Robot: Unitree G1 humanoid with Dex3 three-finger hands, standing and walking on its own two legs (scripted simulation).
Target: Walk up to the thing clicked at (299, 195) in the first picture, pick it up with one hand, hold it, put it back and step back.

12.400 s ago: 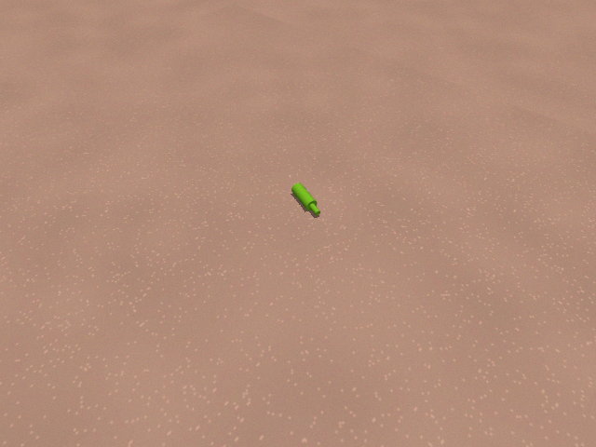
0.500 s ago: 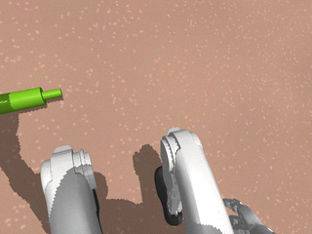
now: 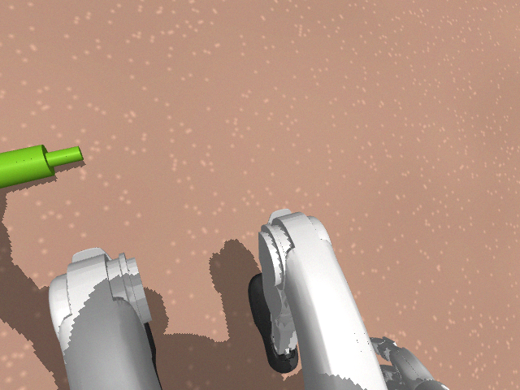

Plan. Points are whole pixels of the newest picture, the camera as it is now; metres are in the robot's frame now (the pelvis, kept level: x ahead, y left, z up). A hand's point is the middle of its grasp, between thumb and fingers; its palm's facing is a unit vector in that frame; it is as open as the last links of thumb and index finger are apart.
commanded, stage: rise first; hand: left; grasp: from above
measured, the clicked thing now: (21, 166) +0.48 +0.32 -0.29
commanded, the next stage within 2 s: approach in 0.70 s
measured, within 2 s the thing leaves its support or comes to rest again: neither
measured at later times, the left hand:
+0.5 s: hand out of the picture +0.44 +0.37 -0.17, palm faces -0.42 -0.12 -0.90, open 14.2 cm
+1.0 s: hand out of the picture +0.44 +0.36 -0.18, palm faces -0.43 -0.09 -0.90, open 14.3 cm
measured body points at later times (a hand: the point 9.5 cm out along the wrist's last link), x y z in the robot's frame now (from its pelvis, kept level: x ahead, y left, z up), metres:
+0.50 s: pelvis +0.00 +0.00 +0.00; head +0.24 +0.10 +0.37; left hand +0.46 +0.37 -0.12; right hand +0.08 -0.27 -0.09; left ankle +0.08 +0.14 -0.29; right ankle +0.10 -0.13 -0.28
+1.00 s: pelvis +0.00 +0.00 +0.00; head +0.24 +0.10 +0.36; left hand +0.46 +0.36 -0.13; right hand +0.06 -0.27 -0.09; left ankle +0.08 +0.14 -0.29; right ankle +0.10 -0.13 -0.28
